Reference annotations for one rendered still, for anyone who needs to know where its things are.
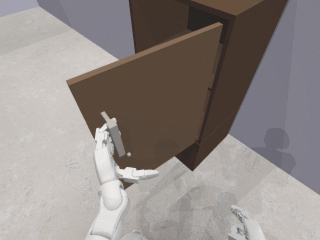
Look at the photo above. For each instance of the robot left forearm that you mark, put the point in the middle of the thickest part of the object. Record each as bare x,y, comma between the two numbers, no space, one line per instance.
114,205

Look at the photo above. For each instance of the robot left shin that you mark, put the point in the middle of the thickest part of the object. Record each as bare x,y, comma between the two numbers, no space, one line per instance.
136,232

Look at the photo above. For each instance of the right robot hand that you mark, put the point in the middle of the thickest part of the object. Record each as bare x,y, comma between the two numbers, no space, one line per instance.
250,230

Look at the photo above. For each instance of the left robot hand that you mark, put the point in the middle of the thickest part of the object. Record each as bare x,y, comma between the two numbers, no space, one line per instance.
105,164

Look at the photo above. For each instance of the cupboard door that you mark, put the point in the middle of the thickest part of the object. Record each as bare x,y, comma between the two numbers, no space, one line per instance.
157,97

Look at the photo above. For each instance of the handle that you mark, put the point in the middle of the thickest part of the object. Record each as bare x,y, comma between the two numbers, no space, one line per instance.
114,134

